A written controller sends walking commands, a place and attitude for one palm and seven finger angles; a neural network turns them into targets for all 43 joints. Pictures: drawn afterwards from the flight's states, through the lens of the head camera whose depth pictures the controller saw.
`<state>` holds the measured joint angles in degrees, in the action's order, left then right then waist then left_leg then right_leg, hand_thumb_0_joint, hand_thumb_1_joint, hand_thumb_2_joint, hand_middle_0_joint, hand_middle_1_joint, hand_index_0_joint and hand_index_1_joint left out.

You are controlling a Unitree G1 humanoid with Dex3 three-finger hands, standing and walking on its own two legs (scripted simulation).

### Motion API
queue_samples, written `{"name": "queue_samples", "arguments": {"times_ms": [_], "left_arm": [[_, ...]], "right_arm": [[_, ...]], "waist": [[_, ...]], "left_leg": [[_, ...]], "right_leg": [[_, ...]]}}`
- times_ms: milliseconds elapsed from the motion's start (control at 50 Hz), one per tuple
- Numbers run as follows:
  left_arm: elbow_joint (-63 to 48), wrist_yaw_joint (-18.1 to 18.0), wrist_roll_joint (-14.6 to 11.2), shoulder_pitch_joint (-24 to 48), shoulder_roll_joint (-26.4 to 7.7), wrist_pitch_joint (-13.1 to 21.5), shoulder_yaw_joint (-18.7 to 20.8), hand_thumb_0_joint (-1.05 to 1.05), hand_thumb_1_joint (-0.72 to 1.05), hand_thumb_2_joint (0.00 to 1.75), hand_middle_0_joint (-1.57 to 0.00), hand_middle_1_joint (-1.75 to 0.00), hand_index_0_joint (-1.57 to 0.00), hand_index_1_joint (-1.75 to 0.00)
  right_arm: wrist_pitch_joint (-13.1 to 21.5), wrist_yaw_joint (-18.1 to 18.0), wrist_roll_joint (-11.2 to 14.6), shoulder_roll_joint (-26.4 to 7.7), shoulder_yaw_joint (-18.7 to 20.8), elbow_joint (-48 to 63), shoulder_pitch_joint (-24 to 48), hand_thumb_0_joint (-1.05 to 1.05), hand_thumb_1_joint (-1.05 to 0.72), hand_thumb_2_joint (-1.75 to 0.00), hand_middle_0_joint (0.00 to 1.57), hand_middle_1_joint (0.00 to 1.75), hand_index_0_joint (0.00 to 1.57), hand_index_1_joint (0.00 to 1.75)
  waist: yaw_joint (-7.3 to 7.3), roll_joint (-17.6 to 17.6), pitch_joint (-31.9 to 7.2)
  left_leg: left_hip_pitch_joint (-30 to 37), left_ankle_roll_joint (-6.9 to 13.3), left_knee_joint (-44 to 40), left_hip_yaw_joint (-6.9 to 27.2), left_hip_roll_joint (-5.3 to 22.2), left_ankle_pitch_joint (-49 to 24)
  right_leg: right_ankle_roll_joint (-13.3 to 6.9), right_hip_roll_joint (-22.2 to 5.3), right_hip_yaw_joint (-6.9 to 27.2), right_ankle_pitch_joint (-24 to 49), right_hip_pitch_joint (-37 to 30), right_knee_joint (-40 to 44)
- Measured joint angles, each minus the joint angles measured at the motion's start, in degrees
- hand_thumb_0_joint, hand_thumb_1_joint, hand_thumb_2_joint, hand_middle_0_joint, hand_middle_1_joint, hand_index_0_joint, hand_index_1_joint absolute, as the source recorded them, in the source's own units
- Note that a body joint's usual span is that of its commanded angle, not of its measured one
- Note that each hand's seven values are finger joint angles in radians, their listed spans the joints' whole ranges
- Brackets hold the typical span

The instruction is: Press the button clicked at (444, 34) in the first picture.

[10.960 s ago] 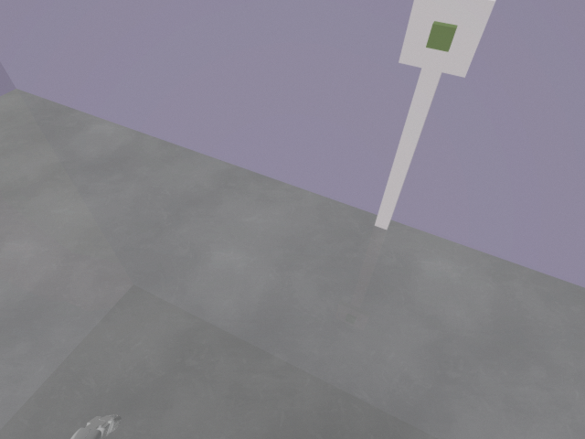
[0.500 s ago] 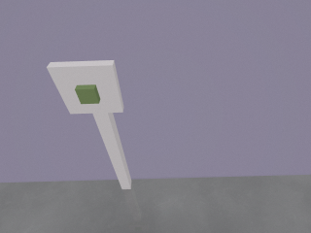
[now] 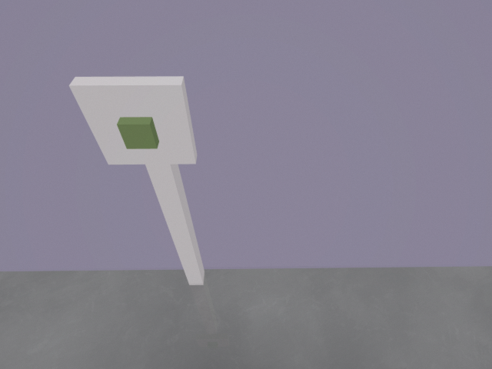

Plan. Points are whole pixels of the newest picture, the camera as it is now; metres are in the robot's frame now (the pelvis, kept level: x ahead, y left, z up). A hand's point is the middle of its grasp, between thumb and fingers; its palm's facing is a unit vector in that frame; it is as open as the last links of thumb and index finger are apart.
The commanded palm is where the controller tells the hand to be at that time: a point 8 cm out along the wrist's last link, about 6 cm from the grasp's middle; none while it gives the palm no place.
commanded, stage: look again from close up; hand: left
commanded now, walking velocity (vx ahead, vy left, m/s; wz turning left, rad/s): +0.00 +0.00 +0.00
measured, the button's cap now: (139, 132) +0.52 +0.23 +0.09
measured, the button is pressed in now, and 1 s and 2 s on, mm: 0 0 0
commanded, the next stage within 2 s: raise the hand and make a fist in 0.38 s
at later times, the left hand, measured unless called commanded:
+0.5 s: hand out of the picture +0.03 +0.20 -0.17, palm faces -0.01 -0.98 -0.20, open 7.4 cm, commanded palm +0.12 +0.25 -0.06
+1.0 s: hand out of the picture +0.13 +0.20 -0.03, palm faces +0.21 -0.98 -0.06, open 4.7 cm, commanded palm +0.13 +0.25 -0.01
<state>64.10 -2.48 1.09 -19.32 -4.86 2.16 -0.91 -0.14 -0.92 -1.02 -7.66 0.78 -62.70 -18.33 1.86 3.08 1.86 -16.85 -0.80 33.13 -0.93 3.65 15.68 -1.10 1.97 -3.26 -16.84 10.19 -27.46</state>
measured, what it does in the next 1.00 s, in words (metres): lowers itself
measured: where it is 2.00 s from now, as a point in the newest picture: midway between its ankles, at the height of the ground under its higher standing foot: outside the picture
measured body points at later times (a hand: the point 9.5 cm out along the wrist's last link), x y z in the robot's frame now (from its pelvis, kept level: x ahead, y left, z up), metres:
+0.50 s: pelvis +0.02 +0.03 +0.00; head +0.04 +0.03 +0.45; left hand +0.03 +0.26 -0.16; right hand +0.03 -0.20 -0.15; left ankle +0.02 +0.12 -0.73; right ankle -0.02 -0.11 -0.73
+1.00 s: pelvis -0.02 -0.02 -0.07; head +0.03 +0.00 +0.38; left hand +0.11 +0.26 -0.03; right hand +0.23 -0.26 -0.10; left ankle +0.02 +0.12 -0.73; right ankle -0.02 -0.11 -0.73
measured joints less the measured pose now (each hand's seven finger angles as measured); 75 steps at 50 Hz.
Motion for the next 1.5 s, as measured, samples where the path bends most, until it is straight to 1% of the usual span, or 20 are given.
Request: {"name": "queue_samples", "arguments": {"times_ms": [220, 500, 520, 540, 600, 660, 720, 800, 880, 940, 1000, 1060, 1120, 1180, 1220, 1260, 1300, 1360, 1420, 1500], "left_arm": [[-2.7, -0.1, -0.1, 2.1, -4.2, -1.1, 0.8, 0.00, 0.91, 0.90, -0.20, -0.29, -0.20, -0.30], [-2.0, 0.0, -0.1, 2.8, -4.9, -1.4, 0.2, 0.00, 0.91, 0.90, -0.20, -0.29, -0.20, -0.30], [-11.5, -0.1, -2.4, -0.2, -4.6, -5.3, 1.2, 0.00, 0.91, 0.90, -0.20, -0.30, -0.20, -0.30], [-23.2, -0.7, -3.8, -3.8, -4.7, -6.8, 2.0, 0.01, 0.91, 0.90, -0.20, -0.30, -0.20, -0.31], [-46.6, -4.7, -6.9, -8.2, -5.2, -3.1, 2.1, 0.01, 0.91, 0.90, -0.22, -0.32, -0.22, -0.33], [-56.8, -3.6, -8.5, -4.4, -4.6, 2.2, 4.0, 0.01, 0.91, 0.90, -0.26, -0.37, -0.26, -0.37], [-58.8, 1.7, -10.1, -0.9, -4.8, 12.2, 7.7, 0.01, 0.91, 0.90, -0.32, -0.43, -0.32, -0.44], [-56.8, 14.3, -13.8, -1.6, -5.9, 24.3, 11.1, 0.00, 0.91, 0.90, -0.41, -0.53, -0.41, -0.54], [-55.2, 21.3, -16.0, -7.6, -6.6, 24.2, 12.6, 0.00, 0.90, 0.90, -0.52, -0.64, -0.52, -0.65], [-57.5, 20.5, -16.8, -12.6, -6.6, 24.2, 14.0, 0.01, 0.90, 0.90, -0.60, -0.73, -0.60, -0.74], [-62.9, 18.5, -17.6, -13.8, -6.7, 28.2, 14.5, 0.02, 0.90, 0.90, -0.68, -0.82, -0.68, -0.83], [-66.4, 19.9, -18.8, -9.9, -7.3, 31.9, 13.9, 0.02, 0.90, 0.90, -0.76, -0.91, -0.76, -0.92], [-65.9, 23.7, -19.3, -3.4, -9.3, 28.7, 12.8, 0.02, 0.90, 0.90, -0.84, -1.00, -0.84, -1.01], [-63.3, 26.1, -19.4, 0.4, -11.5, 18.9, 12.4, 0.01, 0.90, 0.90, -0.93, -1.09, -0.93, -1.10], [-62.7, 25.2, -19.9, -0.2, -11.8, 12.7, 13.1, 0.01, 0.90, 0.90, -0.98, -1.15, -0.98, -1.16], [-63.7, 22.6, -20.8, -2.6, -11.1, 9.8, 14.6, 0.01, 0.90, 0.90, -1.03, -1.21, -1.03, -1.22], [-65.5, 19.4, -21.1, -5.2, -9.9, 10.4, 16.1, 0.02, 0.90, 0.90, -1.09, -1.27, -1.09, -1.28], [-67.7, 16.3, -20.3, -7.6, -8.8, 14.7, 17.2, 0.02, 0.90, 0.90, -1.16, -1.35, -1.16, -1.36], [-67.8, 16.7, -19.4, -7.3, -8.9, 18.5, 16.2, 0.01, 0.90, 0.90, -1.22, -1.41, -1.21, -1.42], [-67.0, 19.4, -18.9, -6.1, -9.3, 18.5, 13.3, 0.01, 0.90, 0.90, -1.26, -1.46, -1.26, -1.46]], "right_arm": [[0.8, -0.6, -0.3, -1.3, -0.9, 1.8, 0.5, 0.02, -0.95, -0.90, 0.20, 0.30, 0.20, 0.30], [0.9, -0.4, 0.1, -1.8, -1.4, 1.3, 2.5, 0.01, -0.92, -0.90, 0.20, 0.30, 0.20, 0.30], [1.4, -0.5, 0.8, -2.0, -1.3, 3.5, 1.7, 0.01, -0.93, -0.90, 0.20, 0.30, 0.20, 0.30], [3.8, -1.3, 1.3, -2.1, -1.5, 5.9, 0.5, 0.01, -0.93, -0.90, 0.20, 0.30, 0.20, 0.30], [10.9, -2.7, 2.6, -2.5, -0.9, 10.0, -0.7, 0.01, -0.92, -0.90, 0.20, 0.30, 0.20, 0.30], [13.3, -2.7, 2.4, -3.7, 0.2, 14.8, 1.6, 0.01, -0.92, -0.90, 0.20, 0.30, 0.20, 0.30], [13.2, -1.6, 1.4, -4.0, 1.3, 19.6, 5.5, 0.01, -0.91, -0.90, 0.20, 0.30, 0.20, 0.30], [12.5, 0.3, 1.4, -4.1, 2.6, 25.7, 10.0, 0.01, -0.91, -0.90, 0.20, 0.30, 0.20, 0.30], [12.1, 0.1, 1.9, -6.0, 3.5, 31.1, 11.4, 0.01, -0.91, -0.90, 0.20, 0.30, 0.20, 0.30], [12.5, -1.0, 1.6, -7.1, 4.1, 32.7, 11.0, 0.01, -0.91, -0.90, 0.20, 0.30, 0.20, 0.30], [13.4, -2.1, 1.1, -7.4, 3.6, 31.9, 10.4, 0.01, -0.91, -0.90, 0.20, 0.30, 0.20, 0.30], [14.1, -2.8, 1.4, -6.7, 1.7, 29.9, 10.4, 0.01, -0.91, -0.90, 0.20, 0.30, 0.20, 0.30], [13.6, -3.2, 2.3, -5.1, -0.5, 28.8, 10.1, 0.01, -0.91, -0.90, 0.20, 0.30, 0.20, 0.30], [11.8, -3.5, 3.2, -3.3, -2.0, 29.0, 8.1, 0.01, -0.91, -0.90, 0.21, 0.30, 0.20, 0.30], [10.7, -3.6, 3.4, -2.5, -2.2, 29.5, 6.0, 0.01, -0.91, -0.90, 0.21, 0.30, 0.20, 0.30], [10.1, -3.7, 3.4, -2.2, -1.8, 29.6, 3.8, 0.01, -0.90, -0.90, 0.21, 0.30, 0.20, 0.30], [10.0, -3.7, 3.2, -2.4, -0.9, 29.4, 1.8, 0.01, -0.90, -0.90, 0.21, 0.30, 0.20, 0.30], [10.5, -3.4, 2.8, -3.7, 0.2, 28.6, 0.0, 0.01, -0.90, -0.90, 0.21, 0.30, 0.20, 0.30], [11.5, -3.2, 2.7, -5.7, 0.6, 27.9, 0.0, 0.01, -0.91, -0.90, 0.21, 0.30, 0.20, 0.30], [13.0, -3.4, 3.1, -7.2, 0.6, 27.6, 1.7, 0.01, -0.91, -0.90, 0.20, 0.30, 0.20, 0.30]], "waist": [[-1.49, -2.5, -2.2], [-1.64, -3.4, -0.2], [-1.44, -3.4, -0.1], [-1.88, -3.9, -0.1], [-1.98, -4.6, -2.4], [-0.45, -2.9, -4.5], [0.28, -2.5, -7.7], [-0.38, -4.8, -9.0], [-1.97, -5.9, -8.6], [-3.50, -5.5, -8.8], [-4.84, -4.4, -9.1], [-5.00, -2.9, -9.1], [-3.89, -1.6, -8.5], [-2.05, -0.9, -8.0], [-0.79, -0.7, -8.0], [-0.09, -0.7, -8.4], [-0.06, -0.9, -8.7], [-0.59, -1.2, -8.6], [-1.14, -1.1, -7.7], [-1.30, -1.2, -6.9]], "left_leg": [[1.9, 2.6, -1.4, -2.3, -3.6, 0.9], [3.3, 2.8, -3.4, -2.8, -4.0, 0.7], [2.7, 2.8, -2.8, -2.6, -3.9, 1.0], [2.6, 2.7, -2.9, -2.8, -4.1, 0.9], [1.6, 2.4, -3.1, -2.9, -5.1, 0.6], [-2.3, 2.3, 0.6, -1.8, -4.9, 1.6], [-8.8, 1.6, 5.8, -1.9, -3.7, 3.2], [-17.8, 0.4, 14.5, -1.7, -2.2, 6.2], [-24.3, -0.7, 21.5, 0.1, -1.3, 8.5], [-27.7, -1.2, 25.4, 2.1, -0.9, 9.8], [-30.4, -1.5, 28.9, 4.2, -0.6, 10.9], [-32.3, -1.5, 31.5, 5.6, -0.4, 11.5], [-32.7, -1.5, 31.9, 5.8, -0.1, 11.3], [-30.5, -1.5, 29.4, 4.5, 0.0, 10.3], [-28.2, -1.4, 26.7, 3.2, -0.1, 9.4], [-25.8, -1.1, 24.0, 1.8, -0.1, 8.8], [-24.0, -0.8, 21.9, 0.9, -0.2, 8.3], [-22.9, -0.3, 20.6, 0.6, -0.6, 8.0], [-23.5, 0.3, 21.0, 1.0, -1.0, 8.0], [-23.8, 1.1, 21.3, 1.1, -1.4, 8.1]], "right_leg": [[2.3, -3.8, 1.9, -2.3, 0.1, -2.4], [2.9, -4.2, 2.3, -2.0, -1.2, -0.3], [2.9, -4.1, 2.1, -2.1, -0.8, -0.5], [2.3, -4.3, 2.3, -2.3, 0.0, -1.7], [1.2, -5.5, 1.8, -3.9, 2.6, -5.5], [2.4, -5.4, 0.7, -5.3, 5.1, -7.2], [1.7, -4.5, 1.0, -6.6, 11.9, -12.5], [0.3, -3.3, 1.1, -10.0, 21.3, -21.9], [-0.9, -2.6, -0.5, -12.7, 27.0, -28.4], [-1.5, -2.0, -2.3, -14.0, 29.2, -31.3], [-2.0, -1.6, -4.2, -15.1, 30.6, -33.5], [-2.4, -1.3, -5.5, -15.7, 31.7, -35.2], [-2.5, -1.0, -5.6, -15.3, 32.1, -35.5], [-2.1, -1.0, -4.4, -14.2, 30.7, -33.5], [-1.6, -1.2, -3.2, -13.2, 29.1, -31.4], [-1.2, -1.3, -1.9, -12.3, 27.4, -29.2], [-0.8, -1.3, -1.1, -11.6, 26.0, -27.3], [-0.4, -1.7, -0.9, -11.1, 24.8, -25.7], [0.1, -2.1, -1.3, -10.9, 24.7, -25.4], [0.7, -2.4, -1.4, -10.6, 24.5, -24.7]]}}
